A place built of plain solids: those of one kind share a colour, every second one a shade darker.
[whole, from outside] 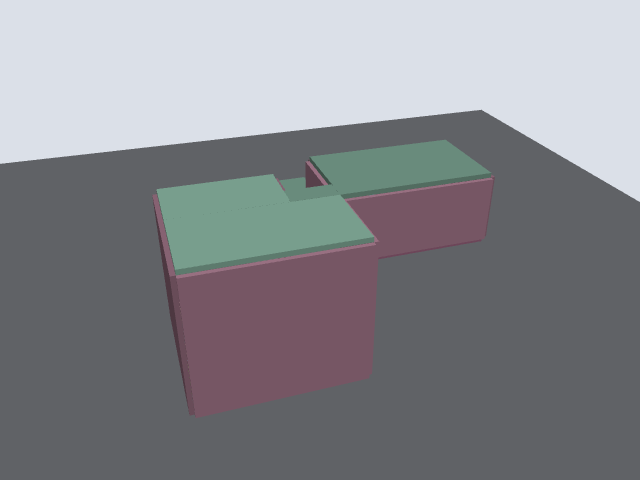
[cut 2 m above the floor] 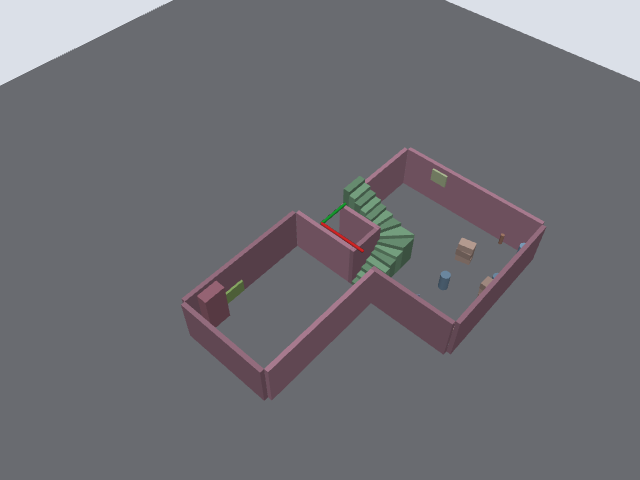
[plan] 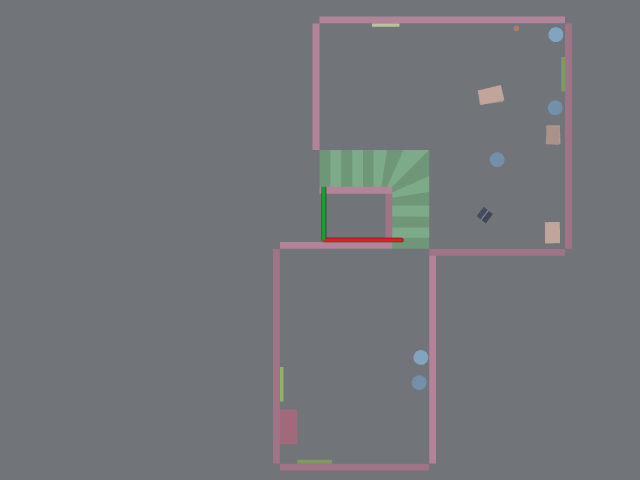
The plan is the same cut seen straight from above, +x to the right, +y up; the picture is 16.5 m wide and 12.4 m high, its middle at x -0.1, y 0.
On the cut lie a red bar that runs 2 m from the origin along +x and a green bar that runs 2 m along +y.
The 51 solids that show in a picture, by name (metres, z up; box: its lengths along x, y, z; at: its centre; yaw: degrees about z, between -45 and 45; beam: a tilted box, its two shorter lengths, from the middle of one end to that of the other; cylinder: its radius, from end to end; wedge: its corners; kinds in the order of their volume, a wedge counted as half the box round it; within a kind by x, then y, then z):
{
 "wall_1": {"box": [0.18, 3.8, 2.68], "at": [-6.5, 0.42, 4.33]},
 "wall_2": {"box": [6.3, 0.18, 2.68], "at": [-3.26, 2.42, 4.33]},
 "wall_3": {"box": [0.18, 5.55, 2.82], "at": [-1.23, -3.0, 1.36]},
 "wall_4": {"box": [0.18, 3.27, 5.72], "at": [-0.2, 3.96, 2.81]},
 "wall_5": {"box": [0.18, 2.85, 2.68], "at": [-0.02, -0.05, 4.33]},
 "wall_6": {"box": [2.91, 0.18, 2.82], "at": [0.32, -0.14, 1.36]},
 "wall_7": {"box": [3.86, 0.18, 2.82], "at": [0.79, -5.87, 1.36]},
 "wall_8": {"box": [1.88, 0.18, 5.72], "at": [0.83, 1.29, 2.81]},
 "wall_9": {"box": [0.18, 1.61, 5.72], "at": [1.68, 0.57, 2.81]},
 "wall_10": {"box": [0.18, 5.55, 2.82], "at": [2.81, -3.0, 1.36]},
 "wall_11": {"box": [6.34, 0.18, 5.72], "at": [3.06, 5.69, 2.81]},
 "wall_12": {"box": [3.51, 0.18, 5.72], "at": [4.47, -0.32, 2.81]},
 "wall_13": {"box": [0.18, 5.83, 5.72], "at": [6.32, 2.68, 2.81]},
 "roof_1": {"box": [6.3, 3.8, 0.2], "at": [-3.26, 0.42, 5.77]},
 "roof_2": {"box": [3.86, 5.55, 0.18], "at": [0.79, -3.0, 2.87]},
 "roof_3": {"box": [1.88, 0.95, 0.2], "at": [0.83, 1.85, 5.77]},
 "roof_4": {"box": [6.34, 3.27, 0.2], "at": [3.06, 3.96, 5.77]},
 "roof_5": {"box": [4.46, 2.56, 0.2], "at": [4.0, 1.05, 5.77]},
 "floor_1": {"box": [6.3, 3.8, 0.21], "at": [-3.26, 0.42, 2.88]},
 "tread_1": {"wedge": [[-0.12, 1.38, -0.05], [-0.12, 1.38, 2.8], [-0.12, 2.33, -0.05], [-0.12, 2.33, 2.8], [0.16, 1.38, -0.05], [0.16, 1.38, 2.8], [0.16, 2.33, -0.05], [0.16, 2.33, 2.8]]},
 "tread_2": {"wedge": [[0.16, 1.38, -0.05], [0.16, 1.38, 2.61], [0.16, 2.33, -0.05], [0.16, 2.33, 2.61], [0.45, 1.38, -0.05], [0.45, 1.38, 2.61], [0.45, 2.33, -0.05], [0.45, 2.33, 2.61]]},
 "tread_3": {"wedge": [[0.45, 1.38, -0.05], [0.45, 1.38, 2.42], [0.45, 2.33, -0.05], [0.45, 2.33, 2.42], [0.73, 1.38, -0.05], [0.73, 1.38, 2.42], [0.73, 2.33, -0.05], [0.73, 2.33, 2.42]]},
 "tread_4": {"wedge": [[0.73, 1.38, -0.05], [0.73, 1.38, 2.24], [0.73, 2.33, -0.05], [0.73, 2.33, 2.24], [1.01, 1.38, -0.05], [1.01, 1.38, 2.24], [1.01, 2.33, -0.05], [1.01, 2.33, 2.24]]},
 "tread_5": {"wedge": [[1.01, 1.38, -0.05], [1.01, 1.38, 2.05], [1.01, 2.33, -0.05], [1.01, 2.33, 2.05], [1.28, 1.38, -0.05], [1.28, 1.38, 2.05], [1.28, 2.33, -0.05], [1.28, 2.33, 2.05]]},
 "tread_6": {"wedge": [[1.28, 1.38, -0.05], [1.28, 1.38, 1.87], [1.28, 2.33, -0.05], [1.28, 2.33, 1.87], [1.49, 1.38, -0.05], [1.49, 1.38, 1.87], [1.63, 2.33, -0.05], [1.63, 2.33, 1.87]]},
 "tread_7": {"wedge": [[1.48, 1.38, -0.05], [1.48, 1.38, 1.68], [1.63, 1.38, -0.05], [1.63, 1.38, 1.68], [1.63, 2.33, -0.05], [1.63, 2.33, 1.68], [2.06, 2.33, -0.05], [2.06, 2.33, 1.68]]},
 "tread_8": {"wedge": [[1.63, 1.38, -0.05], [1.63, 1.38, 1.5], [1.77, 1.38, -0.05], [1.77, 1.38, 1.5], [2.05, 2.33, -0.05], [2.05, 2.33, 1.49], [2.72, 2.33, -0.05], [2.72, 2.33, 1.49]]},
 "tread_9": {"wedge": [[1.77, -0.23, -0.05], [1.77, -0.23, 0.19], [1.77, 0.06, -0.05], [1.77, 0.06, 0.19], [2.72, -0.23, -0.05], [2.72, -0.23, 0.19], [2.72, 0.06, -0.05], [2.72, 0.06, 0.19]]},
 "tread_10": {"wedge": [[1.77, 0.06, -0.05], [1.77, 0.06, 0.37], [1.77, 0.33, -0.05], [1.77, 0.33, 0.37], [2.72, 0.06, -0.05], [2.72, 0.06, 0.37], [2.72, 0.33, -0.05], [2.72, 0.33, 0.37]]},
 "tread_11": {"wedge": [[1.77, 0.32, -0.05], [1.77, 0.32, 0.56], [1.77, 0.61, -0.05], [1.77, 0.61, 0.56], [2.72, 0.32, -0.05], [2.72, 0.32, 0.56], [2.72, 0.61, -0.05], [2.72, 0.61, 0.56]]},
 "tread_12": {"wedge": [[1.77, 0.6, -0.05], [1.77, 0.6, 0.75], [1.77, 0.89, -0.05], [1.77, 0.89, 0.75], [2.72, 0.6, -0.05], [2.72, 0.6, 0.75], [2.72, 0.89, -0.05], [2.72, 0.89, 0.75]]},
 "tread_13": {"wedge": [[1.77, 0.89, -0.05], [1.77, 0.89, 0.94], [1.77, 1.1, -0.05], [1.77, 1.1, 0.94], [2.72, 0.89, -0.05], [2.72, 0.89, 0.93], [2.72, 1.25, -0.05], [2.72, 1.25, 0.93]]},
 "tread_14": {"wedge": [[1.77, 1.09, -0.05], [1.77, 1.09, 1.13], [1.77, 1.23, -0.05], [1.77, 1.23, 1.13], [2.72, 1.24, -0.05], [2.72, 1.24, 1.12], [2.72, 1.65, -0.05], [2.72, 1.65, 1.12]]},
 "tread_15": {"wedge": [[1.77, 1.23, -0.05], [1.77, 1.23, 1.31], [1.77, 1.38, -0.05], [1.77, 1.38, 1.31], [2.72, 1.65, -0.05], [2.72, 1.65, 1.31], [2.72, 2.33, -0.05], [2.72, 2.33, 1.31]]},
 "lockers_1": {"box": [0.45, 0.9, 1.85], "at": [-0.91, -4.83, 0.88]},
 "bin_1": {"cylinder": 0.19, "from": [2.46, -3.69, 0.0], "to": [2.46, -3.69, 0.62]},
 "bin_2": {"cylinder": 0.19, "from": [2.51, -3.03, 0.0], "to": [2.51, -3.03, 0.62]},
 "bin_3": {"cylinder": 0.19, "from": [4.48, 2.07, 0.0], "to": [4.48, 2.07, 0.75]},
 "bin_4": {"cylinder": 0.19, "from": [5.98, 3.42, 0.0], "to": [5.98, 3.42, 0.62]},
 "bin_5": {"cylinder": 0.19, "from": [5.99, 5.3, 0.0], "to": [5.99, 5.3, 0.75]},
 "carton_1": {"box": [0.62, 0.39, 0.33], "at": [4.31, 3.72, 0.49], "yaw": 7.6},
 "carton_2": {"box": [0.62, 0.39, 0.33], "at": [4.31, 3.74, 0.81], "yaw": 12.2},
 "carton_3": {"box": [0.62, 0.39, 0.38], "at": [4.32, 3.75, 0.14], "yaw": 13.3},
 "carton_4": {"box": [0.39, 0.54, 0.41], "at": [5.9, 0.19, 0.61], "yaw": 0.3},
 "carton_5": {"box": [0.35, 0.48, 0.32], "at": [5.92, 2.7, 0.79], "yaw": -3.0},
 "radiator_1": {"box": [0.1, 0.9, 0.6], "at": [-1.09, -3.73, 0.45]},
 "radiator_2": {"box": [0.9, 0.1, 0.45], "at": [-0.24, -5.73, 0.38]},
 "radiator_3": {"box": [0.1, 0.9, 0.6], "at": [6.18, 4.28, 0.45]},
 "sign_1": {"wedge": [[3.95, 0.62, 0.0], [4.05, 0.53, 0.62], [4.08, 0.52, 0.62], [4.13, 0.85, 0.0], [4.18, 0.43, 0.0], [4.24, 0.77, 0.62], [4.26, 0.75, 0.62], [4.37, 0.67, 0.0]]},
 "cabinet_1": {"box": [0.71, 0.09, 0.6], "at": [1.6, 5.55, 1.46]},
 "extinguisher_1": {"cylinder": 0.07, "from": [4.97, 5.47, 0.0], "to": [4.97, 5.47, 0.52]}
}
